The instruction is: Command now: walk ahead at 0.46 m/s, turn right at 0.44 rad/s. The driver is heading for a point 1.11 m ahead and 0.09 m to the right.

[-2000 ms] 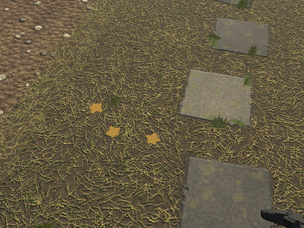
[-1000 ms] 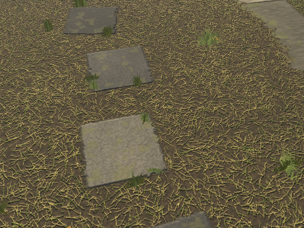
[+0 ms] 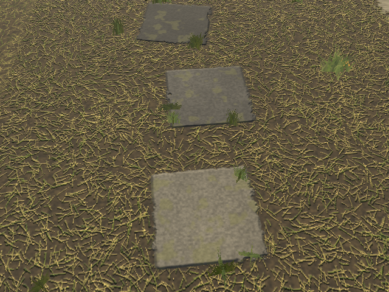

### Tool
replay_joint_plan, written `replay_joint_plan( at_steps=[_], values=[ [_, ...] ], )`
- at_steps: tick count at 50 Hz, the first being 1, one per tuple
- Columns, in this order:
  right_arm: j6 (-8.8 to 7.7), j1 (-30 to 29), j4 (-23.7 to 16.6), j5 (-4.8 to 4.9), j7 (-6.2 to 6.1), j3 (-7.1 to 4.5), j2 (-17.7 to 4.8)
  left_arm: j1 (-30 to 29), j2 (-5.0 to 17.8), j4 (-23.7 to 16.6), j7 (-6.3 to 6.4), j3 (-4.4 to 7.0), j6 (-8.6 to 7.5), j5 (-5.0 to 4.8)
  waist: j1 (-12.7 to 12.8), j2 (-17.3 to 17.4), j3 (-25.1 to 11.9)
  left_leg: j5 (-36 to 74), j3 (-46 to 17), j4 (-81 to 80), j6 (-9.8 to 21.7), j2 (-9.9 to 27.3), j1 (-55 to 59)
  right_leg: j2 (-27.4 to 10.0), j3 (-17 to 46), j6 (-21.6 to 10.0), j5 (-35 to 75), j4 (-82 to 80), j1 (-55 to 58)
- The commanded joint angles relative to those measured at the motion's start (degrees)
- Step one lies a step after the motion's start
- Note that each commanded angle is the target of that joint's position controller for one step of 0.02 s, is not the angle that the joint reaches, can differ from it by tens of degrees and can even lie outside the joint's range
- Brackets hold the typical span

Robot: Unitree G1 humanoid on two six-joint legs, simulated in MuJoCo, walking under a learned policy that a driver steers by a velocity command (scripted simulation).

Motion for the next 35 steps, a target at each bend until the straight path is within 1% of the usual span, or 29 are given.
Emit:
replay_joint_plan(
  at_steps=[1,2,3,4,5,6,7,8,9,10,11,12,13,15,17,19,21,23,24,25,26,27,28,29,30,31,32,33,35],
  values=[
    [0.38,-0.67,-2.72,0.32,-0.99,-2.97,-11.49,-0.99,7.43,-5.62,-0.3,2.41,-1.07,-0.01,3.95,7.97,-1.76,62.77,-0.75,13.59,6.37,15.2,-1.21,5.3,-5.3,-3.95,-5.86,-0.76,7.74],
    [0.63,-0.98,-2.89,0.45,-1.34,-2.64,-11.17,7.81,10.26,-3.65,0.26,4.04,-0.9,-0.27,8.83,6.75,-7.13,65.24,1.53,25.42,4.35,13.14,-6.16,7.57,-5.41,-6.16,-2.94,-3.64,21.52],
    [0.07,-0.53,-3.95,-0.42,-1.6,-1.7,-9.53,17.74,14.16,-1.93,1.36,5.61,-0.26,-0.52,13.25,2.47,-12.94,49.23,1.23,41.91,1.84,11.15,-20.91,1.36,5.54,-9.63,-3.88,-3.8,40.51],
    [-1.59,4.72,-6.94,-1.97,-0.47,1.1,-1.07,18.64,19.45,-1.96,1.74,6.23,-0.53,-0.74,7.02,-13.68,-19.3,-7.5,-3.37,62.84,-2.01,-1.23,-45.47,-15.16,40.21,-20.75,-16.97,-9.01,58.33],
    [-3.77,-1.26,-6.76,0.02,0.31,0.51,-5.53,20.2,14.27,-2.8,1.82,4.77,-0.99,-0.25,11.72,-7.63,-23.37,-10.08,-15.03,69.24,-1.09,-1.35,-51.35,-16.65,49.06,-21.13,-21.4,-16.49,60.39],
    [-4.9,-6.72,-8.9,2.03,0.85,-0.15,-8.35,17.64,12.05,-2.57,1.97,4.1,-1.24,0.18,12.11,-5.49,-14.67,-4.7,-14.83,68.28,0.04,1.5,-55.48,-15.09,39.96,-18.35,-16.91,-17.89,54.58],
    [-5.59,-8.01,-9.37,1.32,0.7,0.23,-7.87,13.83,11.2,-3.22,2.12,3.71,-1.3,0.0,9.48,-0.37,-9.57,0.0,-14.17,63.2,0.71,4.14,-53.86,-12.59,33.34,-16.57,-11.49,-17.97,45.95],
    [-5.73,-8.59,-9.26,-0.37,0.42,-0.05,-7.92,9.98,9.79,-4.11,2.26,3.26,-1.19,0.14,7.11,1.51,-5.83,2.52,-13.73,58.09,0.24,5.66,-50.84,-10.51,28.99,-15.66,-5.86,-18.95,37.96],
    [-5.2,-7.57,-9.18,-0.89,0.43,-0.38,-8.11,7.63,8.69,-5.26,2.57,2.72,-1.18,0.94,4.99,0.22,-4.27,4.2,-13.99,56.17,-0.27,6.67,-47.02,-8.84,26.12,-15.63,-1.6,-20.62,32.29],
    [-4.52,-6.38,-9.02,-1.07,0.52,-0.4,-7.82,6.18,8.67,-5.71,2.77,2.68,-1.15,1.17,3.62,-1.04,-3.3,4.79,-13.64,54.48,-1.08,6.87,-45.07,-8.08,24.98,-16.03,0.86,-21.96,28.54],
    [-3.86,-5.33,-8.71,-1.32,0.54,-0.24,-7.12,5.67,8.86,-5.64,3.03,2.75,-1.27,0.99,2.82,-1.33,-2.58,5.04,-12.81,52.61,-2.06,6.95,-44.18,-7.5,23.15,-16.38,3.83,-22.72,25.61],
    [-3.25,-5.16,-8.62,-1.52,0.51,-0.01,-6.43,5.69,9.14,-5.27,3.28,2.77,-1.39,0.76,2.34,-1.2,-1.62,5.83,-11.96,50.03,-3.03,6.89,-43.45,-6.85,20.9,-16.25,6.31,-23.13,22.46],
    [-2.9,-6.61,-9.17,-1.74,0.39,0.31,-5.72,5.89,9.85,-4.97,3.59,2.92,-1.47,0.67,2.44,-1.02,-0.51,8.13,-11.15,46.52,-3.93,6.54,-43.18,-5.8,18.88,-15.83,7.73,-23.57,19.82],
    [-2.87,-11.41,-10.36,-1.89,0.37,1.06,-4.13,6.82,10.79,-4.25,4.13,3.22,-1.34,0.37,4.01,-1.52,0.74,16.76,-10.19,36.82,-4.9,5.2,-41.21,-2.86,15.5,-13.72,6.68,-23.27,16.66],
    [-3.25,-16.52,-11.26,-1.49,0.66,1.6,-2.86,8.86,11.19,-3.38,4.44,3.38,-0.91,-0.05,6.39,-2.36,0.71,24.86,-9.59,26.84,-5.15,2.83,-37.31,-0.97,14.25,-11.51,3.23,-21.82,15.47],
    [-3.65,-20.06,-12.05,-0.5,1.09,1.42,-3.51,11.74,11.68,-2.35,4.62,3.57,-0.49,-0.37,8.06,-2.92,0.15,28.16,-10.04,21.69,-5.19,1.06,-34.72,-1.97,16.78,-10.73,0.02,-20.67,17.07],
    [-4.03,-20.0,-11.92,-0.07,1.58,0.84,-5.03,13.01,10.79,-1.47,4.75,3.31,-0.28,-0.52,7.91,-4.03,-0.58,28.1,-11.84,18.29,-4.03,1.63,-34.49,-4.21,19.49,-9.76,-2.1,-17.65,22.2],
    [-4.37,-18.53,-11.57,-0.14,1.94,0.14,-6.34,13.46,10.24,-0.89,4.75,3.2,-0.1,-0.09,6.9,-5.25,-0.82,24.1,-12.24,17.27,-1.92,2.19,-33.84,-6.67,22.0,-8.68,-0.43,-14.29,26.78],
    [-4.48,-16.49,-11.05,-0.12,2.0,-0.18,-6.71,13.03,10.32,-0.84,4.63,3.24,0.1,0.24,5.7,-6.04,-1.05,21.69,-11.05,16.58,-0.58,1.97,-32.14,-7.25,21.9,-8.14,2.67,-12.46,28.35],
    [-4.58,-12.43,-9.91,-0.4,1.78,-0.89,-7.69,12.61,9.68,-1.03,4.44,3.01,0.21,0.5,3.54,-5.83,-2.73,20.14,-9.24,14.98,1.26,0.91,-26.64,-5.58,20.44,-7.11,10.0,-7.63,28.88],
    [-4.75,-6.14,-9.0,-0.98,1.53,-1.65,-9.55,12.98,7.46,-1.42,4.19,2.13,0.21,1.07,0.61,-3.86,-8.32,20.51,-11.66,16.15,4.24,4.16,-16.26,-2.56,17.29,-5.46,12.26,3.19,26.75],
    [-4.65,0.46,-8.13,-2.04,1.48,-2.7,-14.33,19.36,4.05,-2.18,4.24,0.93,-0.27,1.09,1.28,7.82,-17.79,16.48,-31.19,16.14,12.57,15.26,3.77,4.31,11.82,-1.69,0.05,23.03,12.06],
    [-3.97,4.79,-5.31,-0.57,2.4,-3.12,-14.02,22.25,4.03,-1.8,4.17,0.38,-0.93,0.16,1.27,21.66,-20.14,2.34,-53.95,6.13,18.75,21.89,10.93,8.37,8.85,1.16,-26.72,36.89,-2.14],
    [-3.76,2.29,-6.16,0.72,2.6,-1.69,-9.56,17.6,8.97,-2.45,4.0,1.31,-1.35,-0.32,0.35,13.45,-12.94,-6.44,-54.0,3.84,16.8,20.98,7.13,4.46,11.09,0.68,-25.11,41.27,-8.45],
    [-3.21,-0.94,-6.89,0.39,2.4,-1.09,-7.56,10.62,9.97,-3.8,3.88,1.44,-1.71,-0.26,-0.28,7.33,-6.86,-3.87,-45.7,3.86,14.84,18.41,0.37,2.12,9.24,0.36,-20.58,40.91,-9.32],
    [-2.81,-2.97,-7.12,-0.22,2.39,-0.82,-7.22,6.33,9.14,-5.19,3.86,1.22,-2.24,0.74,0.36,3.58,-2.09,3.4,-39.84,3.1,14.24,15.76,-6.44,0.63,7.75,0.18,-17.74,37.41,-9.3],
    [-2.71,-4.06,-7.28,-0.51,2.25,-0.55,-6.54,5.34,8.49,-5.62,3.83,1.37,-2.61,1.69,1.66,3.23,-0.91,9.54,-36.38,2.46,13.74,13.77,-10.06,-1.1,7.91,0.26,-15.04,32.68,-7.34],
    [-2.6,-4.51,-7.38,-0.72,2.07,-0.37,-6.23,5.84,7.57,-5.7,3.7,1.26,-2.79,1.97,2.74,4.68,-1.1,13.64,-34.04,1.61,13.41,11.9,-12.12,-1.62,7.51,0.66,-13.72,29.41,-4.63],
    [-2.45,-4.24,-6.8,-0.13,1.7,-0.38,-6.17,6.67,6.02,-5.36,3.6,0.79,-2.71,2.24,3.68,6.7,-2.07,18.84,-30.51,0.61,14.05,10.3,-14.1,-1.35,6.02,2.07,-13.74,22.82,-1.81]
  ],
)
